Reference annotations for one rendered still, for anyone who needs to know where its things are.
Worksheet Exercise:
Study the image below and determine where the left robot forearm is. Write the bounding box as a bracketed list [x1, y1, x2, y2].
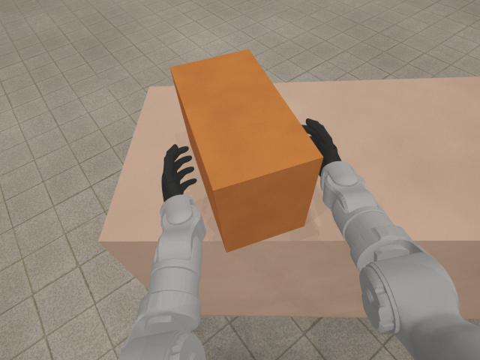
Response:
[120, 194, 206, 355]

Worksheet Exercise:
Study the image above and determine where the robot right upper arm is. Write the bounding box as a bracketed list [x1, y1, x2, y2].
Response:
[359, 252, 480, 360]

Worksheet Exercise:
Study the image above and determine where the left robot hand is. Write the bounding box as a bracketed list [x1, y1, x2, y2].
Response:
[162, 144, 197, 202]

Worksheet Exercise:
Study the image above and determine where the pedestal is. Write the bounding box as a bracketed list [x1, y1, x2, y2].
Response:
[98, 76, 480, 319]

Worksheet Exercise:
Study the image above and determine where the right robot forearm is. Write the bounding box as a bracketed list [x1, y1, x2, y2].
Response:
[320, 161, 460, 312]

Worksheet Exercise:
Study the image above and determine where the robot left upper arm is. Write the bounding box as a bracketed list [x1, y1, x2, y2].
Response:
[118, 329, 206, 360]

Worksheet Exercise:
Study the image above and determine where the right robot hand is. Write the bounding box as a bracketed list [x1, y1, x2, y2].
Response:
[301, 118, 341, 176]

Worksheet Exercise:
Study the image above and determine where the carton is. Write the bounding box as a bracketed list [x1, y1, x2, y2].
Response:
[170, 49, 323, 252]

